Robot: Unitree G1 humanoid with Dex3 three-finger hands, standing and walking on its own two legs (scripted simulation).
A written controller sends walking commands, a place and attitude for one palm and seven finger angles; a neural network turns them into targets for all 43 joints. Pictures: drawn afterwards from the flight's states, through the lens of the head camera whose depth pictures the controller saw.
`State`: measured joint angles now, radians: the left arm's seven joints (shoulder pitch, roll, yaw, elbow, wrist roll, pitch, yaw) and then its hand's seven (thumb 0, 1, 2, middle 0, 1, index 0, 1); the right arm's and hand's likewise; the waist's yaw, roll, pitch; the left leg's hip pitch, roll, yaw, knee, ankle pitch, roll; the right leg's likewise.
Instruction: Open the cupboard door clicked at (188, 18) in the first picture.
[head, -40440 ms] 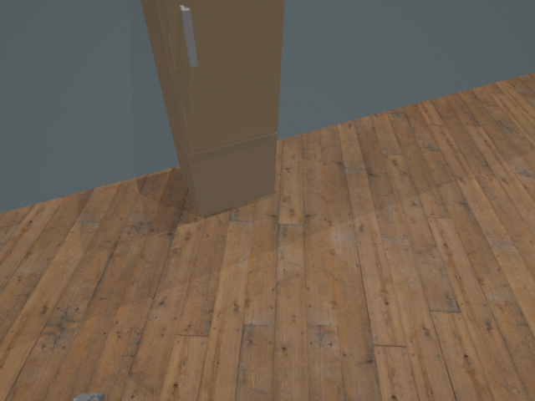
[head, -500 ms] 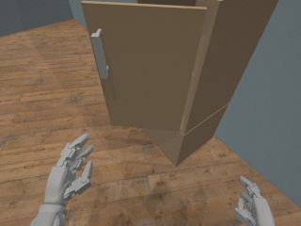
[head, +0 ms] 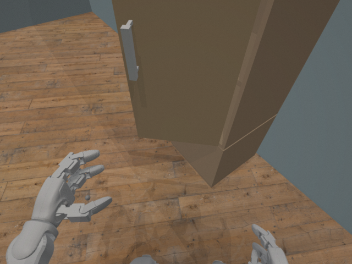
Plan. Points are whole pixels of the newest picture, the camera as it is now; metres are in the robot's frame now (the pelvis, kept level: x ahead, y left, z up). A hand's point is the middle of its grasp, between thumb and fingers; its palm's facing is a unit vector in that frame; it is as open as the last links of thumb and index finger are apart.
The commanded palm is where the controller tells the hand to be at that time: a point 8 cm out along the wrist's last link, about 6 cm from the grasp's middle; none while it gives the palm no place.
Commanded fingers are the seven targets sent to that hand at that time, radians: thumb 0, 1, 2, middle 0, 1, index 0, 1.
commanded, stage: raise the hand with hooked fingers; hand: left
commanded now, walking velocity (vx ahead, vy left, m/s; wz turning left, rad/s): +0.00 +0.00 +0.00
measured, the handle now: (132, 51) +0.64 +0.17 +0.15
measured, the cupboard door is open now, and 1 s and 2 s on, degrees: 46 46 46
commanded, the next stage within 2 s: move the hooked fingers beside the handle in 1.30 s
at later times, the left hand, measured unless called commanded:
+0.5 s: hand (59, 162) +0.28 +0.24 +0.13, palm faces -0.01 -1.00 -0.06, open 13.5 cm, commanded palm +0.25 +0.29 +0.13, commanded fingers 0.00 -0.50 0.30 -0.30 -1.20 -0.30 -1.20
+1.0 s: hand (52, 133) +0.32 +0.26 +0.16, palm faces -0.04 -1.00 -0.03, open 13.9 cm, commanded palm +0.29 +0.30 +0.17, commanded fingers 0.00 -0.50 0.30 -0.30 -1.20 -0.30 -1.20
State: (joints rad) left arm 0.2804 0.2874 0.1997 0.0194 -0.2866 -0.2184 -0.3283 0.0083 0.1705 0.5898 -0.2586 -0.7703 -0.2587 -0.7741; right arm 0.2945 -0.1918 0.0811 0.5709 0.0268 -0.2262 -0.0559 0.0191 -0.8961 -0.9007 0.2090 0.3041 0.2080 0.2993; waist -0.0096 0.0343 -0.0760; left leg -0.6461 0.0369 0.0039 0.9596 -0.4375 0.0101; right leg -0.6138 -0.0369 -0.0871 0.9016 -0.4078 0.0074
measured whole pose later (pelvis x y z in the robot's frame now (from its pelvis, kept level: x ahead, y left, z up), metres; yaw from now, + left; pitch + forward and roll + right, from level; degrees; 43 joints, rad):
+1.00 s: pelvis +0.02 -0.02 +0.04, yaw -1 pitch +2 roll -1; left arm -0.13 0.47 0.45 0.40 -0.35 -0.06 -0.57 -0.01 -0.49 0.30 -0.30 -1.20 -0.30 -1.20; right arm 0.29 -0.30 0.05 0.60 0.06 -0.23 -0.10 0.02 -0.90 -0.90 0.20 0.30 0.20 0.30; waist 0.01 0.03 -0.03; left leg -0.34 0.04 0.03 0.64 -0.33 -0.01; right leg -0.33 -0.02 -0.07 0.62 -0.31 -0.01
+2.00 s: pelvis +0.02 -0.01 +0.03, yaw -1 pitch +6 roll -1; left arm -0.54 0.54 0.44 0.87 -0.25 -0.16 -0.52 -0.01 -0.49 0.30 -0.31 -1.20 -0.31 -1.20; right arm 0.34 -0.31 0.05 0.63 0.05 -0.14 -0.09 0.02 -0.90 -0.90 0.21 0.30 0.20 0.30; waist -0.05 0.02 -0.03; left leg -0.45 0.04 0.03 0.68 -0.33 -0.01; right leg -0.44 -0.02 -0.07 0.66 -0.31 -0.01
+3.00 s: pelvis +0.04 +0.01 +0.01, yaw -3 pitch +21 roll -4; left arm -1.18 0.86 0.49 1.37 -0.03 -0.20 -0.47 -0.01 -0.49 0.30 -0.30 -1.20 -0.30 -1.20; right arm 0.48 -0.30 0.06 0.63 -0.01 0.05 -0.05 0.01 -0.90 -0.90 0.21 0.30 0.20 0.30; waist -0.24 0.02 -0.05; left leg -0.80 0.07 0.03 0.84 -0.40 0.02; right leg -0.76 0.00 -0.06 0.72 -0.32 0.02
